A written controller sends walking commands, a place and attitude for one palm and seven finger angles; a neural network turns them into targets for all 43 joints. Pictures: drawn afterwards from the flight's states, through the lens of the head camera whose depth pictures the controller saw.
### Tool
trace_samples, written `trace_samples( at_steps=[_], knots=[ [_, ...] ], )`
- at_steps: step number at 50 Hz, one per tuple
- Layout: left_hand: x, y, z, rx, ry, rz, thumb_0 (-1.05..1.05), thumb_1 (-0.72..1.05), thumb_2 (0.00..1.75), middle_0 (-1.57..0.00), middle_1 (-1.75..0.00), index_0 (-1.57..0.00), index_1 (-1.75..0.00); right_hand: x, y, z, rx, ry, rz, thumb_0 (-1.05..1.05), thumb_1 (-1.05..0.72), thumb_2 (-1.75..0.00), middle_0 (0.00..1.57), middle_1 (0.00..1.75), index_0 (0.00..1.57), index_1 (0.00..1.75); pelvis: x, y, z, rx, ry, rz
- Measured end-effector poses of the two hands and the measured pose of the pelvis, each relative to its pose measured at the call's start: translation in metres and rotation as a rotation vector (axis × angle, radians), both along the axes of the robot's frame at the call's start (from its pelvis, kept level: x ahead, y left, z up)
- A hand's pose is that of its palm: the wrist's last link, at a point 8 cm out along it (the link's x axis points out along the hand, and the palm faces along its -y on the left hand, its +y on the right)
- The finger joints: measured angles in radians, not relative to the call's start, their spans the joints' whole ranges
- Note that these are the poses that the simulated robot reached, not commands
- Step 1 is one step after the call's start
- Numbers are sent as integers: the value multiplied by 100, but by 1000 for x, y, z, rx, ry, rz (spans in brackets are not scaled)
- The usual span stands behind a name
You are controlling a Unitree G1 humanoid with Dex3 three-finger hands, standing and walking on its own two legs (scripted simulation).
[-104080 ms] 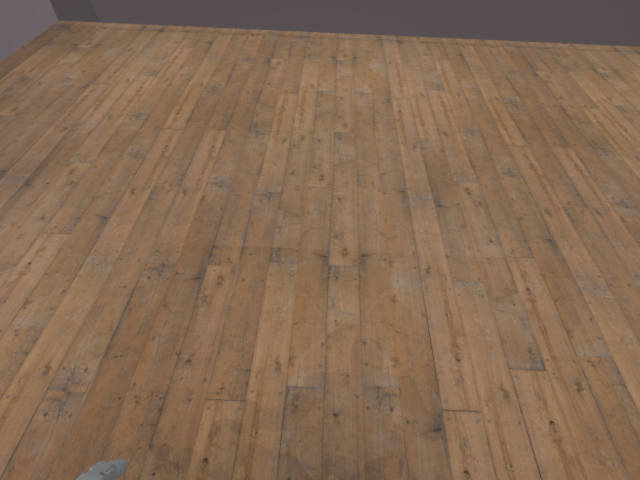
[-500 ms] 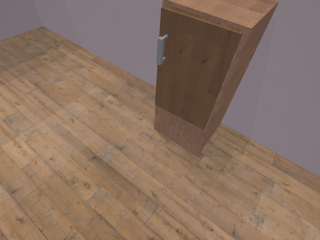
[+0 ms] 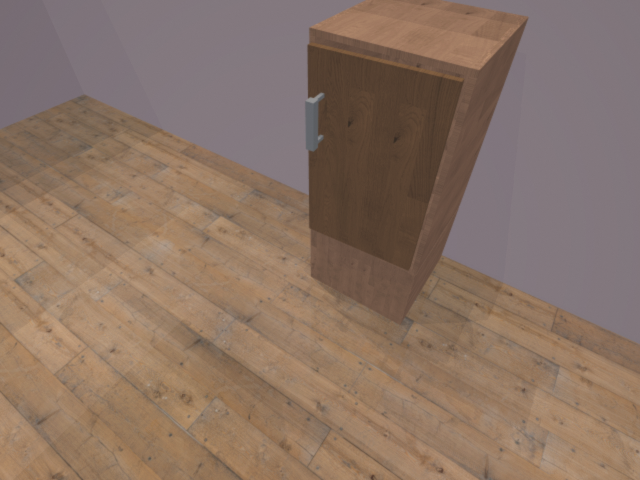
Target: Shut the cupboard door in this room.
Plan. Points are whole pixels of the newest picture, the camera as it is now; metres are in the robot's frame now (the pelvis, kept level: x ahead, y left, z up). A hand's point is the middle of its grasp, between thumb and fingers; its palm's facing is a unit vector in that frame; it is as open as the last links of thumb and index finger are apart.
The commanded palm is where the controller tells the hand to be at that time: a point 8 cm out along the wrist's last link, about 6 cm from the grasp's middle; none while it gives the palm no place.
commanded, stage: let the arm hang, fingers relaxed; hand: left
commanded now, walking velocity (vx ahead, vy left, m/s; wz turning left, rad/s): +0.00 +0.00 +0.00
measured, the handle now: (316, 121) +0.93 +0.06 -0.02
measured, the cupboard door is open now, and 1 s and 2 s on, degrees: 3 3 3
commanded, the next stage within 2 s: look to check the result in 0.26 s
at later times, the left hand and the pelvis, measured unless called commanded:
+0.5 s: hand out of the picture -0.04 +0.16 -0.18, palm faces +0.04 -0.99 -0.16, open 7.4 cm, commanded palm none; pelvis +0.00 +0.01 +0.00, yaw +0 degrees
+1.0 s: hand out of the picture +0.00 +0.18 -0.18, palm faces +0.02 -0.98 -0.19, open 7.4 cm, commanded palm none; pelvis +0.00 +0.01 +0.00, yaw +0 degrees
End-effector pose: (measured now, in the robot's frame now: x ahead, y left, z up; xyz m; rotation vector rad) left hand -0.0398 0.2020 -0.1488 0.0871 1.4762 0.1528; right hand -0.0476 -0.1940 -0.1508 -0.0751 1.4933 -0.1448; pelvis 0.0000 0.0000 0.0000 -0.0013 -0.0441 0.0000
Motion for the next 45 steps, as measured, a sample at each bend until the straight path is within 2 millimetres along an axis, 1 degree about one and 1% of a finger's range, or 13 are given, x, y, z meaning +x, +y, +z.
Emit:
trace_samples(
  at_steps=[5,10,17,26,34,45],
  knots=[
    [0,-8,-3,-25,-5,-1,0,90,89,-20,-30,-20,-30,-8,6,1,2,8,-16,1,-91,-90,20,30,20,30,-2,2,-1,0,2,-3],
    [-1,-10,-4,-34,-9,-2,0,90,89,-20,-30,-20,-30,-10,9,1,-1,4,-25,1,-91,-90,20,30,20,30,-4,4,-1,0,5,-5],
    [-3,-3,-4,-22,-6,-5,0,90,89,-20,-30,-20,-30,-8,8,1,-8,-8,-28,1,-91,-90,20,30,20,30,-5,7,-1,-1,9,-7],
    [-2,11,-2,7,-4,-12,0,91,89,-20,-30,-20,-30,1,3,1,-20,-27,-20,1,-91,-90,20,30,20,30,-4,9,-1,-1,9,-9],
    [7,20,0,22,-19,-23,0,91,90,-20,-30,-20,-30,10,-3,2,-33,-43,-10,1,-91,-90,20,30,20,30,-3,10,-1,0,9,-10],
    [29,27,2,34,-57,-40,0,90,89,-20,-30,-20,-30,24,-14,4,-55,-64,5,1,-91,-90,20,30,20,30,0,10,0,1,9,-10]
  ],
)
